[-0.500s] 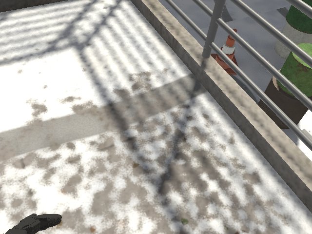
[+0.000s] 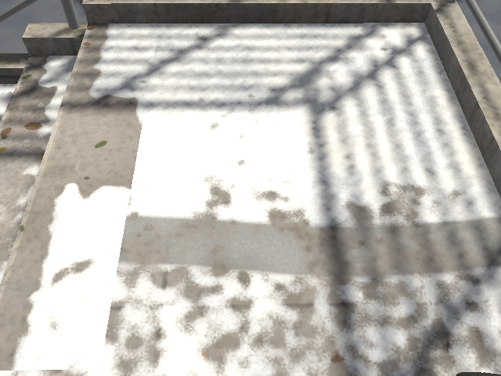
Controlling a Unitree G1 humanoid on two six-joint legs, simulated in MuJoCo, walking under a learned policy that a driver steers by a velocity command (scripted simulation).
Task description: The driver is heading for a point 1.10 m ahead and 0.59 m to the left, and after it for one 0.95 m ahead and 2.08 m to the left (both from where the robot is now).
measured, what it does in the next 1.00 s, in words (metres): walks ahead, turning left: left foot, then right foot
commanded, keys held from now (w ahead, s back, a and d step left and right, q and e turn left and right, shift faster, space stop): w+q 0.20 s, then q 0.42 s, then w+q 0.30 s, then w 0.08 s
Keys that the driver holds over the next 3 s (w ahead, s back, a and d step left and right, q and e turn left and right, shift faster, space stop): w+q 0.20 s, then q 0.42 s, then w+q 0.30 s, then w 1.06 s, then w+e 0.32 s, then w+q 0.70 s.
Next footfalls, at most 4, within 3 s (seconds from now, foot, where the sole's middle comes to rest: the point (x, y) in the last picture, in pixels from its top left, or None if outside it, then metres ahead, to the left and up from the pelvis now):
0.12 left None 0.25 0.13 -0.78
0.58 right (276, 362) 0.49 0.00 -0.77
1.08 left None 0.37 0.25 -0.78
1.56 right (174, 257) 0.78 0.32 -0.78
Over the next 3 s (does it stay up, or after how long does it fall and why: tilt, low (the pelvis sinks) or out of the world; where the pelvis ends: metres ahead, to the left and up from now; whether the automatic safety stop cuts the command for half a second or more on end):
stays up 1.16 0.75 -0.01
